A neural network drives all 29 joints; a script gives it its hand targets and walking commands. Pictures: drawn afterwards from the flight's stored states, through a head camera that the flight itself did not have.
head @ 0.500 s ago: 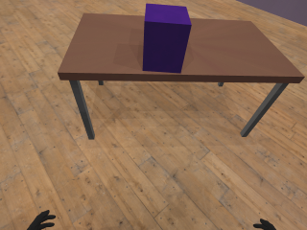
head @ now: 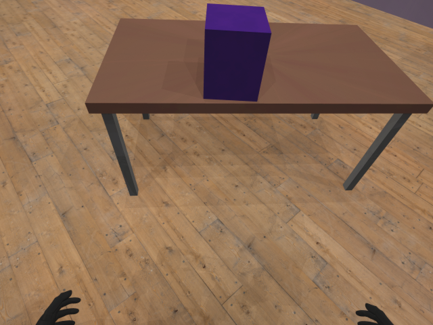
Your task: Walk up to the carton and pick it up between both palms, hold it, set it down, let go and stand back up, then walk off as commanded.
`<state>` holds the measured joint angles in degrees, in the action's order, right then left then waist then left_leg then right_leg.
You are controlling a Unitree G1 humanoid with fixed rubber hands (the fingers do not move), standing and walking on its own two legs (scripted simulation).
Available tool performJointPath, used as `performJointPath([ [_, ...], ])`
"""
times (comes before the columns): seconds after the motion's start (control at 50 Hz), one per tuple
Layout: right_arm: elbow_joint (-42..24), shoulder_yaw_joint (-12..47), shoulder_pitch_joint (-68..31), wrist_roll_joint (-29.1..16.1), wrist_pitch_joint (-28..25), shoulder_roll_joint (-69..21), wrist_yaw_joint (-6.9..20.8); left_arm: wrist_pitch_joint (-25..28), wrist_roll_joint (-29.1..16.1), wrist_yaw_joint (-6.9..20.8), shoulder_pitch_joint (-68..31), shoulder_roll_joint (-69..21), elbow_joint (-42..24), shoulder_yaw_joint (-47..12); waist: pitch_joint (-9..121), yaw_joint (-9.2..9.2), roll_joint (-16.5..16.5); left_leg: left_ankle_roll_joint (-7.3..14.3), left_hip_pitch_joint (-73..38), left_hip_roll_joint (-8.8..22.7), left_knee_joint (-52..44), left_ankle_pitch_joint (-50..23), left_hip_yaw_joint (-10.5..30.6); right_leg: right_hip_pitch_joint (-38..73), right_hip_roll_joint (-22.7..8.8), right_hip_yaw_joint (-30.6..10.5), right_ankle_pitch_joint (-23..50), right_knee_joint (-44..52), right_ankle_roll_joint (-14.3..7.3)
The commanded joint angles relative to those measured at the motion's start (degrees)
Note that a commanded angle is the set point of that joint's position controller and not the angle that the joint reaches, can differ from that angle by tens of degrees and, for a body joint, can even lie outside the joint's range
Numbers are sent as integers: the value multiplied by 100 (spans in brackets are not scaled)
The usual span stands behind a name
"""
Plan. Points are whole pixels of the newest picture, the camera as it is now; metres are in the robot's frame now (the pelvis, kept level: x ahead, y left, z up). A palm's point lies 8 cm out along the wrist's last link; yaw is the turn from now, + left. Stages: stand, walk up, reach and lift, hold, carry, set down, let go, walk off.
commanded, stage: stand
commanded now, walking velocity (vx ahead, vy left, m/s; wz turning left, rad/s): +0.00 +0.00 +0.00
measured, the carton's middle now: (232, 54) +0.98 -0.01 +0.01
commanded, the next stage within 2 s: none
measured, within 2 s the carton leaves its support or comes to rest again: neither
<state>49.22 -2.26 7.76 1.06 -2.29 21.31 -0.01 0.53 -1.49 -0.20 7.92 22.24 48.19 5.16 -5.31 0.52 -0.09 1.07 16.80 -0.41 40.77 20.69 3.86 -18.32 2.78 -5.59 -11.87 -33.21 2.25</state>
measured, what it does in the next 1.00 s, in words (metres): stands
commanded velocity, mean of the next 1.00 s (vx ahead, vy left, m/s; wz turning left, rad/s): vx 0.00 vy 0.00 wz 0.00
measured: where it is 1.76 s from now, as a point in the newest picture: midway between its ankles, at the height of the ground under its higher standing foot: outside the picture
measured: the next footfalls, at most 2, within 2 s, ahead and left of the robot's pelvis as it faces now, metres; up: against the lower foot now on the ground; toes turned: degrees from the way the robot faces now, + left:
none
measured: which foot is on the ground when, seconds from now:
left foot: down 0.00-1.00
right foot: down 0.00-1.00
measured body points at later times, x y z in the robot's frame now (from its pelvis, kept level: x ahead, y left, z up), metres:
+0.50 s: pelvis +0.00 -0.01 +0.00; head +0.01 +0.00 +0.45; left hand +0.12 +0.31 -0.10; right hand +0.12 -0.32 -0.10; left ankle +0.02 +0.11 -0.72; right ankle +0.07 -0.15 -0.72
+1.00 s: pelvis +0.00 -0.01 +0.01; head +0.01 +0.00 +0.45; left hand +0.11 +0.32 -0.10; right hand +0.12 -0.32 -0.10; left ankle +0.02 +0.11 -0.72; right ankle +0.07 -0.15 -0.72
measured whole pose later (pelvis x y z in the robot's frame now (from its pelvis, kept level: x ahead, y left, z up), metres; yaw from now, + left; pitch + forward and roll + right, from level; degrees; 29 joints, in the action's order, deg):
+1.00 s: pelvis +0.00 -0.01 +0.01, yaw +0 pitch -3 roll -2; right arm 53.3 -2.3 7.5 1.0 -1.5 21.3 0.0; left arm 1.2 -1.5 -0.1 7.5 22.2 52.1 5.1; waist -4.1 0.5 0.8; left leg 0.8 15.9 -0.4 37.2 18.3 3.9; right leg -17.6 2.5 -5.6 -9.8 -30.2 1.9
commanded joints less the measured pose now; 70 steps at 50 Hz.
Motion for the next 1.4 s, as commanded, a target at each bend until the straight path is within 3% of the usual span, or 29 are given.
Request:
performJointPath([
  [0.0,-73,-121,-383,-4,-168,1306,-55,140,260,59,-374,966,196,29,993,-101,513,246,-324,853,-2170,-706,1121,841,-569,-329,284,570,-443],
  [0.2,-35,-117,-565,-24,-69,1222,-26,173,258,103,-341,827,305,-45,729,56,831,229,84,755,-2321,160,899,758,-484,-255,-253,669,-450],
  [0.24,-71,-147,-378,-1,-107,1189,-33,132,243,121,-568,1044,339,13,911,-198,305,224,-83,738,-2292,273,957,837,-526,-314,-294,653,-472],
  [0.26,27,-174,-498,17,-62,1358,8,139,291,134,-461,1002,308,-52,787,50,595,234,137,683,-2375,331,973,934,-408,-134,-176,609,-391],
  [0.32,30,-141,-484,-49,-57,1043,4,227,315,59,-514,1104,434,-5,886,-108,72,228,-315,641,-2063,-369,815,767,-695,-516,155,797,-514],
  [0.44,101,-153,-582,35,-60,1230,-26,188,234,55,-319,1046,323,-17,983,102,690,121,-260,615,-2170,-626,752,842,-592,-391,197,736,-393],
  [0.46,199,-123,-304,-73,-34,1099,9,182,280,73,-515,917,362,-44,1038,-117,271,126,-571,683,-2090,-667,760,717,-658,-510,325,686,-464],
  [0.6,189,-147,-474,-16,-98,1331,-41,198,227,71,-303,978,516,-77,1182,12,623,187,-504,690,-2152,-638,813,851,-581,-366,89,787,-455],
  [0.66,201,-100,-575,-19,-47,1119,42,213,222,52,-267,1003,532,-60,977,78,260,228,-331,824,-2328,-501,934,798,-672,-344,170,707,-459],
  [0.68,190,-152,-455,-95,-85,1344,35,220,201,33,-439,970,474,-54,916,-117,245,178,-236,672,-2330,-385,835,872,-601,-361,317,805,-499],
  [0.72,349,-92,-356,-12,-52,1287,17,137,271,56,-243,823,439,-89,1282,49,824,142,-546,663,-2225,-383,732,907,-596,-410,-209,916,-476],
  [0.8,155,-14,-636,-8,-51,993,8,202,256,14,-530,990,485,-66,983,-53,242,171,-389,732,-2312,-326,873,819,-637,-404,40,842,-471],
  [0.82,235,-112,-364,-26,-55,1087,54,174,259,3,-439,1065,533,-32,824,-153,819,112,-241,643,-2293,-58,692,740,-616,-513,-102,1049,-486],
  [0.84,322,-101,-560,5,-76,1121,6,179,253,30,-655,1059,545,-14,730,-73,323,164,-52,639,-2365,81,822,761,-684,-471,-264,916,-490],
  [0.88,317,-202,-333,-48,-29,1277,30,152,229,83,-237,1030,570,-26,855,-86,554,138,-157,717,-2584,545,986,734,-503,-287,-393,797,-433],
  [0.9,360,-124,-487,-14,-51,1438,14,200,182,90,-216,924,566,-75,683,122,747,164,-145,718,-2437,258,927,727,-607,-415,-193,928,-445],
  [0.92,314,-167,-282,-62,-38,1267,34,226,273,45,-530,921,521,-84,945,-172,169,150,-265,637,-2381,-8,911,779,-555,-317,-253,833,-458],
  [0.94,297,-159,-504,8,-31,1265,-22,167,289,77,-317,898,560,-48,918,12,318,247,-311,742,-2294,60,966,760,-553,-343,-322,906,-459],
  [1.0,367,-75,-261,-100,-1,934,52,189,228,60,-328,992,648,-106,969,-128,263,202,-236,620,-2271,-223,837,874,-692,-518,-57,880,-484],
  [1.04,370,-107,-454,3,-32,1160,2,170,221,22,-258,1016,611,-77,973,102,420,210,-261,646,-2332,-379,851,900,-697,-461,52,855,-484],
  [1.06,443,-130,-333,-23,-42,1269,-3,149,231,63,-252,1069,707,-49,854,-43,341,271,-211,760,-2411,-184,1117,792,-642,-506,21,830,-475],
  [1.08,310,-168,-564,10,-76,1397,-20,181,222,81,-352,1127,591,-22,790,84,334,258,2,820,-2424,-120,1108,874,-624,-374,127,812,-437],
  [1.1,295,-72,-467,-20,-63,1150,26,157,180,32,-197,917,574,-128,887,46,701,228,-264,793,-2403,-258,985,805,-670,-503,251,805,-508],
  [1.12,314,-46,-500,-35,-84,1127,-20,170,164,51,-168,1013,529,-67,1132,118,368,237,-275,754,-2273,-640,955,1060,-653,-409,185,830,-490],
  [1.16,311,-119,-513,-22,-37,1283,-19,164,221,53,-323,898,540,-112,1033,-26,642,194,-460,723,-2263,-616,725,763,-675,-415,438,861,-412],
  [1.2,371,-145,-378,-32,-76,1219,8,222,210,42,-394,954,564,-72,989,-143,220,227,-403,734,-2360,-422,955,895,-673,-411,55,907,-462],
  [1.22,350,-114,-472,39,-55,1243,-25,155,172,27,-311,1021,602,-29,930,83,339,272,-314,851,-2308,-707,980,769,-690,-452,58,957,-427],
  [1.26,244,-111,-597,-4,-78,1213,10,154,198,41,-473,846,484,-167,1105,-26,676,190,-570,751,-2227,-641,872,726,-667,-397,-117,902,-451],
  [1.38,350,-81,-335,-14,-97,1168,-12,187,169,71,-329,791,613,-109,1048,-41,642,241,-332,762,-2328,-439,972,962,-713,-465,199,885,-457],
])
